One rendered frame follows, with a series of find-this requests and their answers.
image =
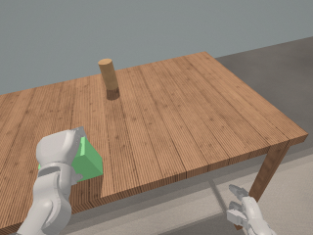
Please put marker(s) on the table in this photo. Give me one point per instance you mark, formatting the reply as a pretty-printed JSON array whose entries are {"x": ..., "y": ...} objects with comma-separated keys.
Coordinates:
[{"x": 165, "y": 122}]

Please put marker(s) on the robot left forearm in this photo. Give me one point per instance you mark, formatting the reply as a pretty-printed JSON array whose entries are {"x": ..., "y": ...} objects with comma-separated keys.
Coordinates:
[{"x": 50, "y": 211}]

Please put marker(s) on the robot right forearm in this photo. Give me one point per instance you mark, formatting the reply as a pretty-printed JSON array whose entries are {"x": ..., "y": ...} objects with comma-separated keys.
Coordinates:
[{"x": 258, "y": 226}]

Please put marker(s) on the robot left hand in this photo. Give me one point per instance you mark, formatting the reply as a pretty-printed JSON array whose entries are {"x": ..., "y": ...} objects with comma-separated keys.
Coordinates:
[{"x": 61, "y": 147}]

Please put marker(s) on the sponge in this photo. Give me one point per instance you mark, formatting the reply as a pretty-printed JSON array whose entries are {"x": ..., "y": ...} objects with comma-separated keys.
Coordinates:
[{"x": 87, "y": 161}]

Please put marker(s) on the robot right hand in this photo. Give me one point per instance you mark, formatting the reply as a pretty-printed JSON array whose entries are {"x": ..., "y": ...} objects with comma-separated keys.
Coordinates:
[{"x": 249, "y": 209}]

